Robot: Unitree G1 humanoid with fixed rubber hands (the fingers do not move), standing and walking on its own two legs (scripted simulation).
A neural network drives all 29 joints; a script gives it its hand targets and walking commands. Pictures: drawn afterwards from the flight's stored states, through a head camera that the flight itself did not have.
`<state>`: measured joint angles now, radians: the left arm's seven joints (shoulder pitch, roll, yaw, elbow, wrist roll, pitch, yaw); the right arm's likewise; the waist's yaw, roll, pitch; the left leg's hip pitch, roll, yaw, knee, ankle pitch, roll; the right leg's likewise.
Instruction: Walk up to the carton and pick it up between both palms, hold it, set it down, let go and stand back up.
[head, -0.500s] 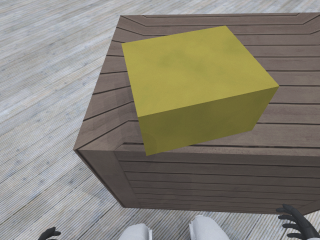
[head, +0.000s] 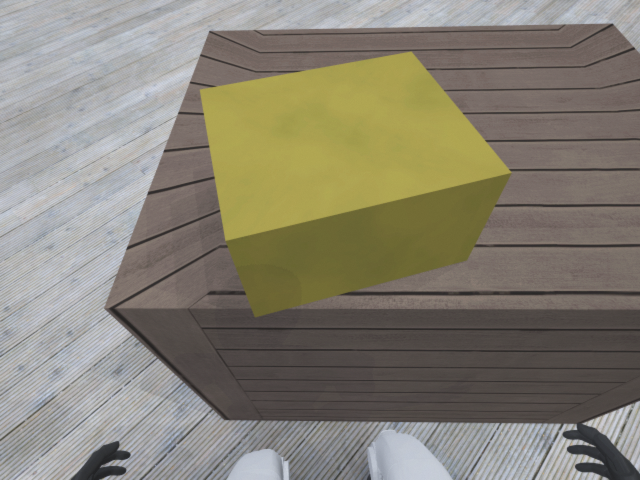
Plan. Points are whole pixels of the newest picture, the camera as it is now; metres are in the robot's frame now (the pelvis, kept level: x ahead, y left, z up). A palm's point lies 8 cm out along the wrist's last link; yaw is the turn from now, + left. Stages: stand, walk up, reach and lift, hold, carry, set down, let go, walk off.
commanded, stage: walk up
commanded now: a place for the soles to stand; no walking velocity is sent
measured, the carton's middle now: (337, 177) +0.47 -0.01 +0.08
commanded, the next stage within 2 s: reach and lift in 1.84 s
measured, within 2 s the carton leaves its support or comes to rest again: neither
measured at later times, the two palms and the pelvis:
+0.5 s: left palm out of the picture +0.11 +0.26 -0.08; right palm out of the picture +0.07 -0.38 -0.07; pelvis +0.00 -0.05 +0.00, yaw -3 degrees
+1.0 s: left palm (131, 462) +0.15 +0.27 -0.09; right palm out of the picture +0.11 -0.37 -0.05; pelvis +0.03 -0.04 +0.00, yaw -3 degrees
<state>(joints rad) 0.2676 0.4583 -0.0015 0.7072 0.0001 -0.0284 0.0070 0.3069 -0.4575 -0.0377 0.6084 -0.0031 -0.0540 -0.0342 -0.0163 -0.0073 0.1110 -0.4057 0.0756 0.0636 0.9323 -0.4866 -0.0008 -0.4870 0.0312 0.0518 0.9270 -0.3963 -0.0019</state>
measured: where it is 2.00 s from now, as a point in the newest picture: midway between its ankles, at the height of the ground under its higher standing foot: outside the picture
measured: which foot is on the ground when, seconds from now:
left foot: down 0.00-1.00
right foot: down 0.00-1.00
